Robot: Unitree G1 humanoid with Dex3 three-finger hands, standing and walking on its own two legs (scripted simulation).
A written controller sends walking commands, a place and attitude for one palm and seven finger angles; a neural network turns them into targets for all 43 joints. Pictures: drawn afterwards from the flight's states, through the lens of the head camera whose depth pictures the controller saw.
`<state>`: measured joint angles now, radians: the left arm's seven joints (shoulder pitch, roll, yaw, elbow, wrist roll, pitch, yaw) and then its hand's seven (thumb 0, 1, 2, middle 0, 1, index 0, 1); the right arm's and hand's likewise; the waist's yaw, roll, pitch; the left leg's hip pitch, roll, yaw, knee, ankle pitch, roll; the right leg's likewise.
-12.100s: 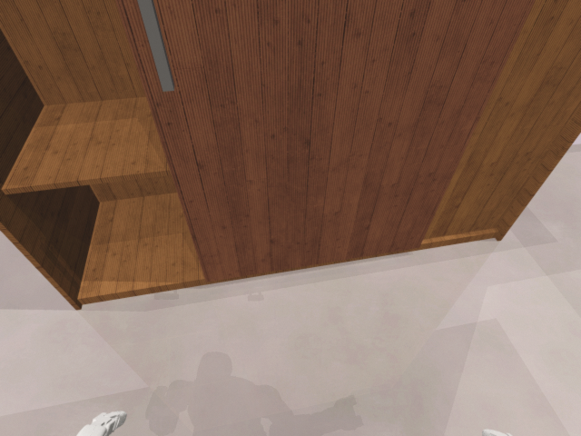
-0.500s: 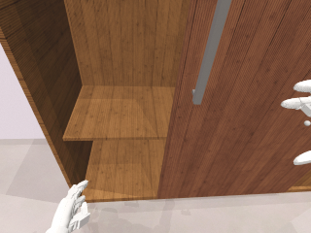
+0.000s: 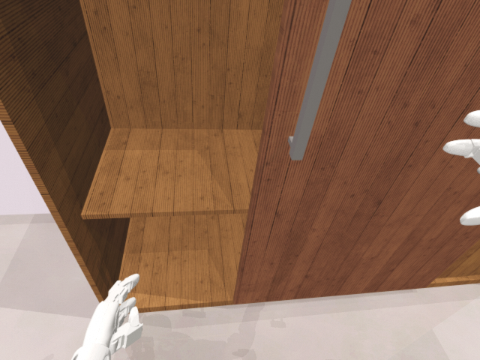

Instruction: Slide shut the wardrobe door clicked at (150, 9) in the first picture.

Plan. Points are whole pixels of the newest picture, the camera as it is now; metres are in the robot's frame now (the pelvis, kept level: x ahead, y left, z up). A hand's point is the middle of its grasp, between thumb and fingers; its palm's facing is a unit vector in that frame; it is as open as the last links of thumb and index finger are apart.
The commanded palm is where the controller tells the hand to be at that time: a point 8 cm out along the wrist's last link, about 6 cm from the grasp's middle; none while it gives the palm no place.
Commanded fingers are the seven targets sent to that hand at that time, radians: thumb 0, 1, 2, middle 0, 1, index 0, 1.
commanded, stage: move the hooked fingers beside the handle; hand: right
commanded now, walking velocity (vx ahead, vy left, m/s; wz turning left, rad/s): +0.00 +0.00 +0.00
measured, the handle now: (313, 74) +0.51 -0.11 +0.28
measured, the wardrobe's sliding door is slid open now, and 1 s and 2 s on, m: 0.48 0.48 0.48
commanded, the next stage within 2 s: none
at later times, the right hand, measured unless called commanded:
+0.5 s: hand (402, 160) +0.35 -0.23 +0.22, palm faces -0.09 +0.99 -0.12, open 14.0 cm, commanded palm +0.33 -0.28 +0.25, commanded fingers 0.00 0.50 -0.30 0.30 1.20 0.30 1.20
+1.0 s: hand (364, 113) +0.43 -0.19 +0.25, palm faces -0.08 +1.00 -0.03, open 13.9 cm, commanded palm +0.41 -0.25 +0.24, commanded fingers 0.00 0.50 -0.30 0.30 1.20 0.30 1.20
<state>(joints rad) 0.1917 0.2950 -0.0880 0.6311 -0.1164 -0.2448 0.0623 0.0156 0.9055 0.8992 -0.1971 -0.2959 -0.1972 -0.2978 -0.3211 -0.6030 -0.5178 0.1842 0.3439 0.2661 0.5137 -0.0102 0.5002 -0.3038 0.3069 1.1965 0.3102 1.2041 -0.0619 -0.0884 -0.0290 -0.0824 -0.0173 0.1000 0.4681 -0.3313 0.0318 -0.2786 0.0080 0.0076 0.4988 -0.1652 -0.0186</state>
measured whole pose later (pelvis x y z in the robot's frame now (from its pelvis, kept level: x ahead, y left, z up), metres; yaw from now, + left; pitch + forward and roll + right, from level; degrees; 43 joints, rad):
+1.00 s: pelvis +0.02 +0.00 +0.00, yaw +2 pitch -1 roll +0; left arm 0.25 0.30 -0.06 0.69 -0.09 -0.16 0.07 0.02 0.91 0.90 -0.20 -0.30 -0.20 -0.30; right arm -0.72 -0.47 -0.33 0.57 0.24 0.19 0.33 -0.01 0.50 -0.30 0.31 1.20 0.31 1.20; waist 0.03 -0.05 -0.02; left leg -0.11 -0.01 0.06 0.46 -0.34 0.03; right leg -0.29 0.00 -0.03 0.48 -0.18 -0.02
